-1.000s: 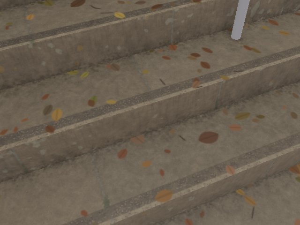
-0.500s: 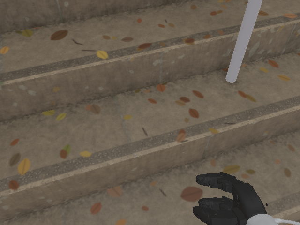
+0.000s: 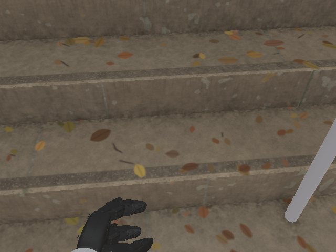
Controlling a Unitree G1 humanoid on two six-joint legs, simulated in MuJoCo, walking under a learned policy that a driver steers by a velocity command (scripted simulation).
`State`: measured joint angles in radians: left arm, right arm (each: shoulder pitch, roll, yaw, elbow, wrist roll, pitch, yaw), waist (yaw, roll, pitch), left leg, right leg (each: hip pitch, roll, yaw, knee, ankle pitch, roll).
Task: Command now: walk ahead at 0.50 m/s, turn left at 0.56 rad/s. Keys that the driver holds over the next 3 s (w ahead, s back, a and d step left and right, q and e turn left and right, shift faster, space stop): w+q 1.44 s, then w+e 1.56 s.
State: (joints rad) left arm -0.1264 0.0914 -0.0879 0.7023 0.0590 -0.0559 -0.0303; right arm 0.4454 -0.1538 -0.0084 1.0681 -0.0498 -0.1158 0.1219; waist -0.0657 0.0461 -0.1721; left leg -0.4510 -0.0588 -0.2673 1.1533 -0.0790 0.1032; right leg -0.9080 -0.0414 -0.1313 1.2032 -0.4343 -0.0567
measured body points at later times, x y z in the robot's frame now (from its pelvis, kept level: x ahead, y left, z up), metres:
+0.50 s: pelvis +0.24 -0.02 +0.11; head +0.25 -0.02 +0.56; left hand +0.04 +0.06 -0.03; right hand +0.52 -0.09 +0.02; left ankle +0.38 +0.15 -0.39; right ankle +0.10 -0.12 -0.63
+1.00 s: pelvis +0.52 +0.05 +0.30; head +0.51 +0.04 +0.75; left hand +0.68 +0.32 +0.26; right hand +0.57 -0.15 +0.14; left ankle +0.39 +0.12 -0.45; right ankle +0.67 +0.01 -0.30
